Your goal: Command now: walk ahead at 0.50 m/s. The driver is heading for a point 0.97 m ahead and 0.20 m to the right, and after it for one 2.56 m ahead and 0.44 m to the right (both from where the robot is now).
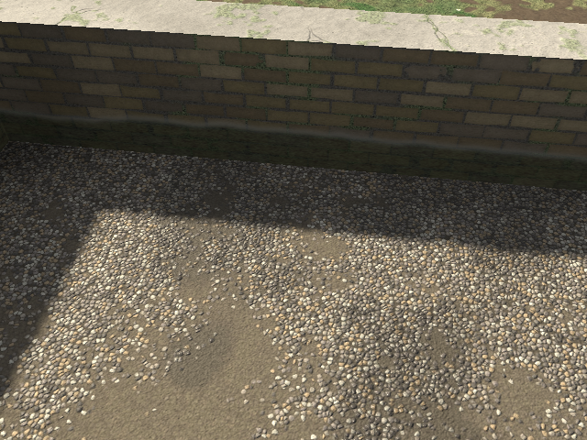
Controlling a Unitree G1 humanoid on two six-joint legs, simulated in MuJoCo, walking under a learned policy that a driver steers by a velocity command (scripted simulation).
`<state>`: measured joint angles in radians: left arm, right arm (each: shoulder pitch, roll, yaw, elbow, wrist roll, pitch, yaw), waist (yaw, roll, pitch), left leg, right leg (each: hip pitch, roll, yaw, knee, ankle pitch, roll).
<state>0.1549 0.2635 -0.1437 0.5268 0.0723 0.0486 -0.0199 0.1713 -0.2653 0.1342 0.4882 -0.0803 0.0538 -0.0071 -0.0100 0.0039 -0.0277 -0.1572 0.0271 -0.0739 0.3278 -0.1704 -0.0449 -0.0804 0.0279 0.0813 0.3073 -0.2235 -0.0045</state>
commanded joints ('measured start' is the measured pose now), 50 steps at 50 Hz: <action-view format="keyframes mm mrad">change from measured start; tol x2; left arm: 1 -74 92 32 -92 0 -17 3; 50 -67 90 32 -87 -1 -17 3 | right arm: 1 -71 -93 -32 -94 0 -17 -3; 50 -62 -92 -33 -89 0 -16 -5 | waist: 1 0 0 -55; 50 -1 0 -52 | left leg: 1 35 59 -63 -21 202 39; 50 36 57 -66 -29 199 36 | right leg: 1 -12 -88 91 -40 199 -33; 50 -13 -85 96 -46 195 -33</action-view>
